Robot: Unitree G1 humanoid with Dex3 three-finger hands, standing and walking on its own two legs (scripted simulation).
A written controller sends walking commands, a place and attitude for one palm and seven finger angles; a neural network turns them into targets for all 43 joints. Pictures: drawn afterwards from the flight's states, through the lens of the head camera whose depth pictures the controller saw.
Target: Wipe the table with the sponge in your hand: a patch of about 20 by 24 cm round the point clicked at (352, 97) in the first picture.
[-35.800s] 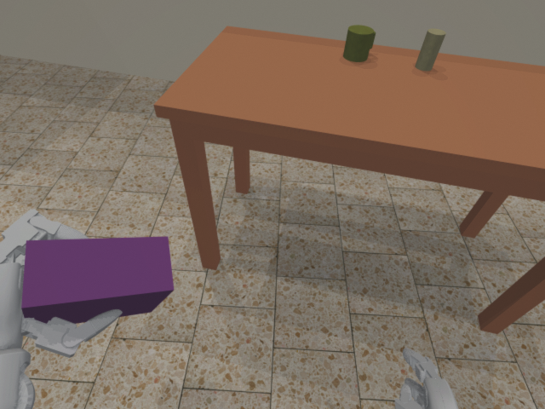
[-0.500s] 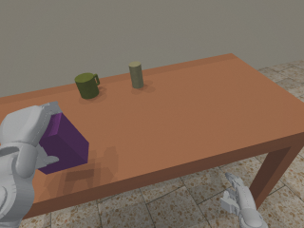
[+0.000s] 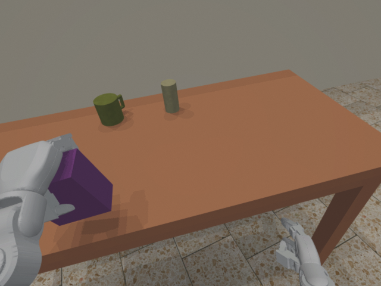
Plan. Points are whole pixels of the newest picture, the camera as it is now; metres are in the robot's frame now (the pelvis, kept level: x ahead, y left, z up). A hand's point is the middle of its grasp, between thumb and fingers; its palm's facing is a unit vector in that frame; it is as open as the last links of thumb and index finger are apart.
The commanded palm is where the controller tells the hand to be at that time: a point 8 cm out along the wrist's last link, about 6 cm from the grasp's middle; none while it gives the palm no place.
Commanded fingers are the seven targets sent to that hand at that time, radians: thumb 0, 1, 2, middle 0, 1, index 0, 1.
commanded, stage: bring the sponge back beside the body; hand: left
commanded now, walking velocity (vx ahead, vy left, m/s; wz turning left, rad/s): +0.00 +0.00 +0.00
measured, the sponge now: (74, 195) +0.21 +0.28 +0.13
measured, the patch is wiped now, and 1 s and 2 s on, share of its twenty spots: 1.00 1.00 1.00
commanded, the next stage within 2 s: step back with the hand held close in 0.12 s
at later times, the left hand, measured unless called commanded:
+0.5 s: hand (73, 161) +0.21 +0.23 +0.23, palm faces +0.41 -0.83 -0.38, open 10.4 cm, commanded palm +0.15 +0.29 +0.24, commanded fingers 0.00 0.10 1.30 -1.20 -1.60 -1.20 -1.60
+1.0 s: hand (28, 178) +0.16 +0.27 +0.24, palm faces +0.54 -0.76 -0.36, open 10.4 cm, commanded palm +0.10 +0.30 +0.24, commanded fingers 0.00 0.10 1.30 -1.20 -1.60 -1.20 -1.60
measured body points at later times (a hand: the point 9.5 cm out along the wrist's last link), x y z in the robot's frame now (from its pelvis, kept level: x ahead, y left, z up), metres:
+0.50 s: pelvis +0.00 +0.01 -0.01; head -0.01 +0.02 +0.44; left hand +0.18 +0.28 +0.25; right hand +0.18 -0.22 -0.08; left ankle +0.00 +0.13 -0.74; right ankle +0.04 -0.10 -0.74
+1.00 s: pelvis -0.05 +0.02 -0.02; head -0.05 +0.03 +0.43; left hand +0.12 +0.31 +0.26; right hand +0.14 -0.21 -0.09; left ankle +0.00 +0.13 -0.74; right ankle +0.04 -0.10 -0.74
